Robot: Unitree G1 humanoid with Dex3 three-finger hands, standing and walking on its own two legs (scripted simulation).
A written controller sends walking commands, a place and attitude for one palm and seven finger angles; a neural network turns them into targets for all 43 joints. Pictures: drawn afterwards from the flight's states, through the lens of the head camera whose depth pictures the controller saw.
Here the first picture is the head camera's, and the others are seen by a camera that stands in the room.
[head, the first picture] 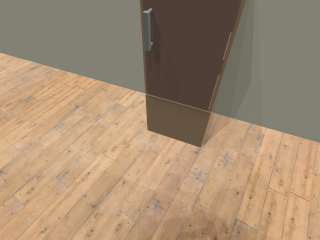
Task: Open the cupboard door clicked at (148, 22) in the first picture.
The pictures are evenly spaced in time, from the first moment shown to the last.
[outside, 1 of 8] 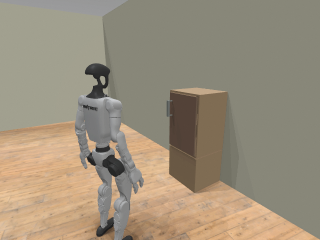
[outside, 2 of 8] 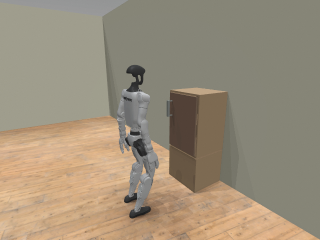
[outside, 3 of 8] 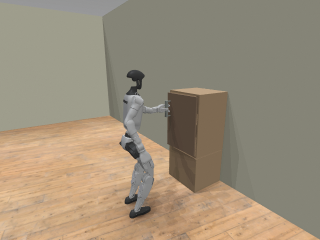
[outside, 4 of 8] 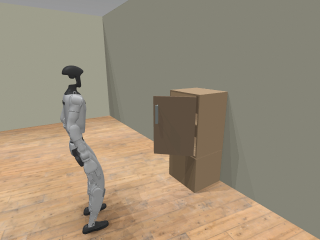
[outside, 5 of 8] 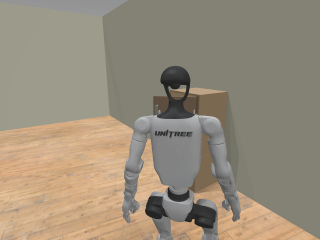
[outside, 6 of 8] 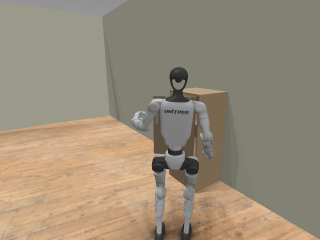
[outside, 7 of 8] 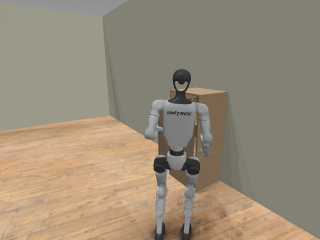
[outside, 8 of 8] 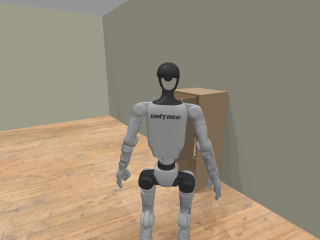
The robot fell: no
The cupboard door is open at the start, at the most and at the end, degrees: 0 89 89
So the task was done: yes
